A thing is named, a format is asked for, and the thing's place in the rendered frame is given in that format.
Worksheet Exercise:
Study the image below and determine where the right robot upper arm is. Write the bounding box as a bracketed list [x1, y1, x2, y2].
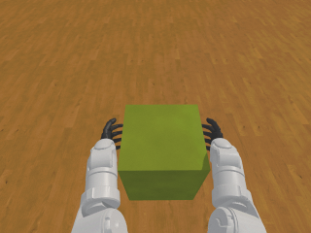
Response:
[207, 206, 267, 233]

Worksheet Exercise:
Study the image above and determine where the carton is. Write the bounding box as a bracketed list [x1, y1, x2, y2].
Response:
[118, 104, 211, 201]

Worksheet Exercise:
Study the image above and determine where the right robot hand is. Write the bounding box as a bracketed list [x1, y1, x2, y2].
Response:
[201, 117, 224, 151]

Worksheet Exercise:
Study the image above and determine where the right robot forearm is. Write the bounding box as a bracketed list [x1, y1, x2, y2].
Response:
[210, 138, 262, 222]

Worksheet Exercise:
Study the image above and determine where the left robot upper arm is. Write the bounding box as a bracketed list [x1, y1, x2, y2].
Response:
[71, 208, 128, 233]

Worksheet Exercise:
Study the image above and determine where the left robot forearm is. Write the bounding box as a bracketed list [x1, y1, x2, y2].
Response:
[71, 138, 121, 233]

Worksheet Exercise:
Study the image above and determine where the left robot hand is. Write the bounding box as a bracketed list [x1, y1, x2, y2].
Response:
[100, 117, 123, 150]

